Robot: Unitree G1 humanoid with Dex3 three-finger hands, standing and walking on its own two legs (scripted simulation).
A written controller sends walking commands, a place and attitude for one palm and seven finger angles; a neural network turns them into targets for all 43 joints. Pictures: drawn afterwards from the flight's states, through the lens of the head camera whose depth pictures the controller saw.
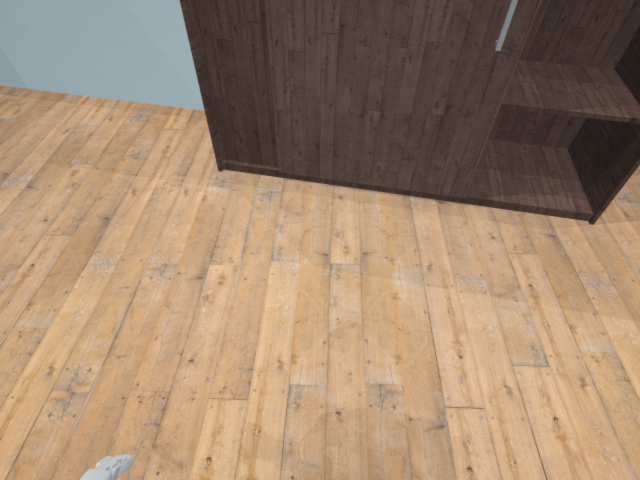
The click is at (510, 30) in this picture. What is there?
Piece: wardrobe's sliding door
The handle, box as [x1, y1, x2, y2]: [495, 0, 517, 50]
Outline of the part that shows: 517,0 511,0 499,37 495,43 495,50 500,50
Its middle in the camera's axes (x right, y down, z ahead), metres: +0.59 -0.73 +1.19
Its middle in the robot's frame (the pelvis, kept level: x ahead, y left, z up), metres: +1.42 -0.53 +0.09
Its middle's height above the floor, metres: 0.86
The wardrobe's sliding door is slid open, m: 0.57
